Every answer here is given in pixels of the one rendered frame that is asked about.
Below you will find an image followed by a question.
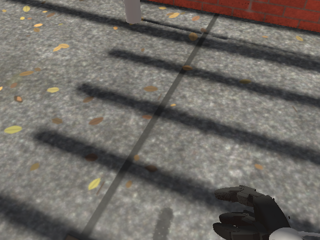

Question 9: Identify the robot right hand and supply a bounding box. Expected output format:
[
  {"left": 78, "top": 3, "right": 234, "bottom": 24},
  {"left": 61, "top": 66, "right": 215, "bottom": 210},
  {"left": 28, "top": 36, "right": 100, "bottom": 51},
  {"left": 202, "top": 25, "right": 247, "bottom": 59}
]
[{"left": 213, "top": 185, "right": 291, "bottom": 240}]

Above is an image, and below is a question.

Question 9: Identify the robot right forearm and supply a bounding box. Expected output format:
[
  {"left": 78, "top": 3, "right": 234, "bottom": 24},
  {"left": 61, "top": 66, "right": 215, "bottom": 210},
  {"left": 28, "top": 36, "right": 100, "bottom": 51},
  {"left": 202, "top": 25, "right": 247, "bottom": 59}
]
[{"left": 269, "top": 227, "right": 304, "bottom": 240}]

